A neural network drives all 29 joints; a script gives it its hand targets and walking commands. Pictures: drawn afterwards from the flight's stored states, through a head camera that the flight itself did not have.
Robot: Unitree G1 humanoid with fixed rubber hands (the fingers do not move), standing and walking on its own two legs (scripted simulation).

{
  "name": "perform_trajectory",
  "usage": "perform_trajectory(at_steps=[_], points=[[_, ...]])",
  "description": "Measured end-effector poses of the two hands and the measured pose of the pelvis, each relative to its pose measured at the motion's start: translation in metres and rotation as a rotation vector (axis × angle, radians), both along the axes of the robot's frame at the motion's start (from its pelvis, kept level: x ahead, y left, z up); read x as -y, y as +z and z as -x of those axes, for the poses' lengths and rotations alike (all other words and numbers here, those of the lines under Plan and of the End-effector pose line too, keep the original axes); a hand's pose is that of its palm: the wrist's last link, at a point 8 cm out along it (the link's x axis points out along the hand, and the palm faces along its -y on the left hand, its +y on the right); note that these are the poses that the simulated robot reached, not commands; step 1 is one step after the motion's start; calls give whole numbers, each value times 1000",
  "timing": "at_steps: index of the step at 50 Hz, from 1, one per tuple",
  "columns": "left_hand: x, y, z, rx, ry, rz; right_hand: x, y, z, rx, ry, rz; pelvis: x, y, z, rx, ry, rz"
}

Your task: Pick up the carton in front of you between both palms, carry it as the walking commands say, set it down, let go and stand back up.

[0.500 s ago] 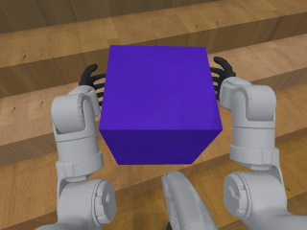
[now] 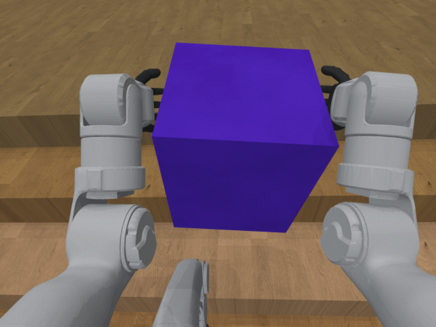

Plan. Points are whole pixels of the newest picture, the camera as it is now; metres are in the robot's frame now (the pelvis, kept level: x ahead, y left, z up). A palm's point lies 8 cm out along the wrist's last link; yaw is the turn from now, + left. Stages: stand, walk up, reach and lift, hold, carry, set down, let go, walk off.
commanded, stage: carry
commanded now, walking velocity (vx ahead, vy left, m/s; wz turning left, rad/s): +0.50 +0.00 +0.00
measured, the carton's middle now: (235, 146) +0.39 +0.03 +0.17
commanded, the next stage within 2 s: none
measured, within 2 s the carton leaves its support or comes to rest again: neither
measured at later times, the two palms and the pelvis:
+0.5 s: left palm out of the picture +0.70 +0.17 +0.37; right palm out of the picture +0.67 -0.13 +0.38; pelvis +0.29 +0.03 +0.17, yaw -1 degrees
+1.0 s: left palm out of the picture +0.98 +0.22 +0.57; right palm out of the picture +0.98 -0.08 +0.56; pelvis +0.60 +0.08 +0.35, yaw +1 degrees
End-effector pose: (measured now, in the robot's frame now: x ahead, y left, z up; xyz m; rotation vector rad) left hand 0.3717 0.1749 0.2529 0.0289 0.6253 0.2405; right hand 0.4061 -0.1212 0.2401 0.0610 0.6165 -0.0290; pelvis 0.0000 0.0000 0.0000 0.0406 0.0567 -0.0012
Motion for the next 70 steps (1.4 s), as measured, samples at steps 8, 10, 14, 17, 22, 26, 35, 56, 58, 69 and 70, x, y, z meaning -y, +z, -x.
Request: perform_trajectory(at_steps=[8, 10, 14, 17, 22, 26, 35, 56, 58, 69, 70], points=[[28, -1, -133, -177, -185, 108, 28, 4, -50, -185, -197, 113, -51, 56, -92, -3, 1, -22], [32, 1, -151, -224, -193, 133, 30, 8, -58, -234, -219, 120, -54, 82, -108, 3, -4, -14], [28, 30, -191, -209, -196, 136, 27, 40, -100, -219, -232, 105, -61, 125, -145, 2, -25, 18], [19, 61, -227, -137, -186, 146, 19, 73, -142, -147, -227, 105, -60, 144, -177, -10, -33, 38], [8, 101, -287, -37, -165, 157, 10, 121, -215, -52, -198, 135, -45, 159, -245, -6, -14, 67], [0, 114, -336, -49, -128, 130, 3, 140, -282, -67, -152, 134, -28, 176, -305, -31, -16, 111], [-34, 153, -392, -183, 21, 54, -37, 178, -406, -198, 23, 49, -9, 270, -402, 4, -5, 127], [-29, 327, -692, -173, -167, 101, -30, 332, -608, -202, -174, 137, -100, 408, -657, 12, 12, -35], [-27, 340, -709, -192, -173, 109, -29, 346, -622, -221, -186, 134, -103, 432, -676, 17, 3, -25], [-41, 456, -843, -16, -155, 128, -40, 476, -774, -51, -169, 159, -85, 499, -811, 12, -6, 68], [-41, 462, -857, -17, -150, 126, -40, 483, -791, -54, -162, 160, -81, 503, -826, 8, -9, 84]])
